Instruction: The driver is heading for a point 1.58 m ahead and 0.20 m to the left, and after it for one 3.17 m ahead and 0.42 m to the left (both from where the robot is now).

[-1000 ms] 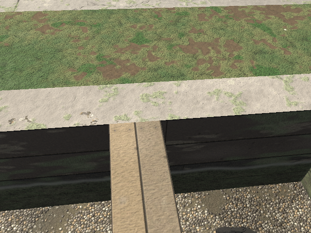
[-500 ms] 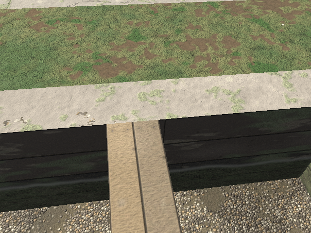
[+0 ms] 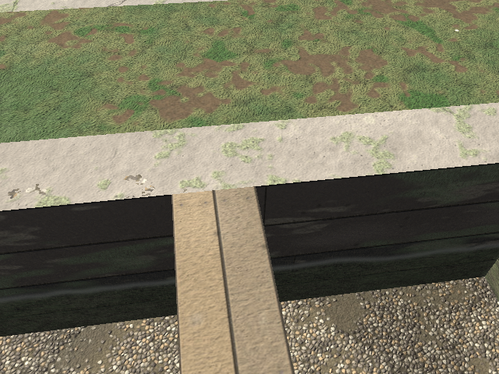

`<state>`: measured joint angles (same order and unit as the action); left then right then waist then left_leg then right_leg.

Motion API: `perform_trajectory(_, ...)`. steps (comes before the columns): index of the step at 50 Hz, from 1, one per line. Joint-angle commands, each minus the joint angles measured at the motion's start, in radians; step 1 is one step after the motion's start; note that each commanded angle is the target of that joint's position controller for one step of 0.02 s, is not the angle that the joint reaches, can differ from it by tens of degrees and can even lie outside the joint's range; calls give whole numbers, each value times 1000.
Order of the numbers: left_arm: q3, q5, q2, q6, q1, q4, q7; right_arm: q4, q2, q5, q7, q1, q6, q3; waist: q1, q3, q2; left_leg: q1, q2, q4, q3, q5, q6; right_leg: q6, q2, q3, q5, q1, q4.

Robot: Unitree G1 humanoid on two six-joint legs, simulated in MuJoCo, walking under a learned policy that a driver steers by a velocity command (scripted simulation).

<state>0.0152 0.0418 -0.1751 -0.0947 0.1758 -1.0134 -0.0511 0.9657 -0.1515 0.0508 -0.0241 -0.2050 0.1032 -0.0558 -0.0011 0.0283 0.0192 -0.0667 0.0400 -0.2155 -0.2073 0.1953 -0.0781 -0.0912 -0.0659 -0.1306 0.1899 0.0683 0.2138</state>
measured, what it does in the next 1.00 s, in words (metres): walks ahead: left foot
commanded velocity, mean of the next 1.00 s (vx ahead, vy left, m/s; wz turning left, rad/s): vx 0.24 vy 0.00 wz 0.00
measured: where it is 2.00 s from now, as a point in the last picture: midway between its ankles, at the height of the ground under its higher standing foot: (235, 282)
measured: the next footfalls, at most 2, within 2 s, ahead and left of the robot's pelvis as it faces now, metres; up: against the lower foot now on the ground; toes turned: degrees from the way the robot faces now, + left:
left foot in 0.82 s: +0.24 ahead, +0.07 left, +0.00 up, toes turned +15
right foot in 1.32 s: +0.51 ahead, +0.00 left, +0.00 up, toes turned -11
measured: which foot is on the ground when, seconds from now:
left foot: down 0.00-0.48, up 0.50-0.80, down 0.82-1.00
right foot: down 0.00-0.80, up 0.82-1.00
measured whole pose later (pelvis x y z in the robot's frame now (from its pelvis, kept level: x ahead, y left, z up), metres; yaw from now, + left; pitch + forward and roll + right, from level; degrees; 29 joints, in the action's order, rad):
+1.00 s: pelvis +0.20 +0.04 -0.03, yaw +2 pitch +4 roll +1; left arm 0.01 0.04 -0.23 -0.12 0.18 -0.89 -0.04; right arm 0.92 -0.18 0.15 -0.10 -0.28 0.18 0.02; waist -0.03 0.06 0.03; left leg -0.37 0.04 -0.64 -0.27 0.36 -0.15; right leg 0.03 0.16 -0.15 0.15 0.80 1.58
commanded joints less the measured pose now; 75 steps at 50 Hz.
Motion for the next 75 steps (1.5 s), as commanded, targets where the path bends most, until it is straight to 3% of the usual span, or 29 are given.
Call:
perform_trajectory(1,-12,1,-78,-15,-4,39,1,-35,-79,2,1,-7,13,13,-1,25,-21,44,-216,12,176,-293,-17,-15,225,180,-275,19,-25)
perform_trajectory(15,-11,1,-95,-34,41,5,9,6,-101,5,10,-59,17,15,5,-9,-34,16,-224,25,198,-254,-24,-6,236,197,-274,9,-45)
perform_trajectory(20,-28,20,-128,-36,39,8,3,12,-142,34,-4,-48,21,33,7,-31,-20,-47,-166,1,196,126,-48,-30,183,199,136,59,-32)
perform_trajectory(25,-70,-16,-181,-30,146,15,-51,23,-142,52,-56,-22,22,49,79,-145,53,-520,-62,-347,54,258,-17,-86,300,445,516,-92,-47)
perform_trajectory(28,-105,8,-209,-47,271,9,-86,6,-167,70,-64,77,10,56,162,-144,75,-926,-117,-909,54,340,41,-181,413,582,416,-274,-84)
perform_trajectory(32,-80,36,-91,-74,188,34,-69,-3,-125,25,-72,44,8,48,65,-138,-60,-784,-181,-1012,31,108,104,-134,286,281,78,47,-59)
perform_trajectory(36,-78,27,-162,-99,183,33,-70,-102,-89,26,-97,170,21,28,60,-137,-7,-307,-40,-644,-111,54,82,-65,171,130,235,367,-67)
perform_trajectory(38,-83,-19,-214,-100,118,40,-76,-81,-129,7,-95,42,28,41,-38,-93,20,-111,16,-529,-111,85,54,-66,161,117,-10,364,129)
perform_trajectory(40,-69,-82,-220,-91,-18,80,-67,7,-218,15,-83,-322,42,89,-275,122,-109,248,-4,-379,-71,78,73,-35,84,61,-69,429,656)
perform_trajectory(41,-57,-28,-158,-69,-38,119,-55,-23,-295,33,-67,-379,55,114,-255,206,-214,370,-334,-241,391,409,133,-15,18,63,528,665,1106)
perform_trajectory(42,-79,99,-174,-66,176,86,-57,-87,-283,47,-89,-273,61,109,-130,243,-63,467,-532,-18,954,305,88,29,25,129,327,951,1330)
perform_trajectory(43,-73,130,-176,-49,347,61,-45,-112,-305,57,-84,-134,59,126,-56,249,-88,438,-578,92,1154,369,57,69,90,113,182,1056,1520)
perform_trajectory(45,-34,33,-127,-31,187,75,20,-118,-202,88,-76,-59,98,124,-52,52,161,-21,-492,-46,690,265,103,129,248,73,26,924,1571)
perform_trajectory(47,10,-18,-26,-38,83,130,19,-131,-102,126,-80,38,103,93,26,-74,112,-486,-325,-66,353,256,41,139,259,13,-2,699,1447)
perform_trajectory(52,19,-11,-48,-8,-170,287,-4,-142,-116,48,-96,-9,72,94,-45,0,-57,-334,-207,-84,181,165,-2,126,218,-78,-152,812,1259)
perform_trajectory(57,20,-5,-57,-11,-258,340,-37,-71,-125,19,-89,-111,47,113,-94,-27,-92,-61,-240,-132,246,-93,-52,158,193,-87,-39,974,1109)
perform_trajectory(60,26,14,-55,-11,-394,392,-75,-65,-150,3,-84,-116,48,112,-121,-57,-65,-89,-233,-104,198,-197,-68,134,114,-157,66,785,844)
perform_trajectory(61,28,27,-48,-16,-408,397,-87,-72,-171,-12,-80,-87,47,111,-103,-54,-77,-105,-208,-126,161,-230,-79,121,67,-184,143,665,730)
perform_trajectory(63,-1,-9,-100,-23,-285,349,-98,-71,-182,-53,-78,-28,53,91,-11,5,-81,-143,-176,-317,97,-520,-74,51,-26,-186,218,330,535)
perform_trajectory(64,-27,-20,-144,-31,-86,289,-103,-92,-213,-78,-74,25,54,89,106,94,-49,-145,-170,-516,79,-608,-70,26,-40,-169,155,143,403)
perform_trajectory(65,-65,-3,-186,-47,155,219,-92,-92,-243,-99,-68,50,59,91,260,221,-37,-278,-143,-786,63,-296,-69,33,27,-109,84,-153,282)
perform_trajectory(66,-84,44,-249,-70,159,223,-77,-80,-173,-64,-55,-54,48,82,185,295,163,-568,-91,-1195,73,580,-52,173,294,248,354,-372,330)
perform_trajectory(67,-69,70,-215,-86,93,311,-104,-118,-153,60,-68,-155,56,93,121,312,138,-1009,-8,-1423,159,424,-19,151,529,834,-70,-560,184)
perform_trajectory(68,-81,48,-191,-92,45,323,-105,-110,-186,83,-47,-222,52,91,98,330,85,-1135,-41,-1544,188,205,32,172,545,895,-556,-601,132)
perform_trajectory(69,-92,33,-169,-103,6,313,-96,-121,-187,35,-13,-163,41,84,76,299,0,-1134,-99,-1601,160,128,86,187,507,662,-765,-500,236)
perform_trajectory(70,-100,52,-141,-118,-1,288,-88,-151,-165,4,0,-76,37,63,77,239,-119,-1074,-164,-1616,144,64,98,188,476,470,-729,-296,298)
perform_trajectory(71,-88,64,-94,-126,-57,282,-74,-187,-118,5,5,-29,28,38,43,158,-176,-981,-196,-1611,127,28,88,146,431,348,-560,-29,296)
perform_trajectory(73,-50,82,-10,-117,-112,252,-67,-206,-67,8,1,-23,20,14,-36,73,-126,-882,-228,-1503,94,-38,58,75,305,206,-208,275,232)
perform_trajectory(75,-53,60,-36,-107,-90,227,-69,-227,-24,-5,-7,48,4,-8,-16,65,-44,-914,-235,-1457,45,-128,52,42,260,149,-176,305,193)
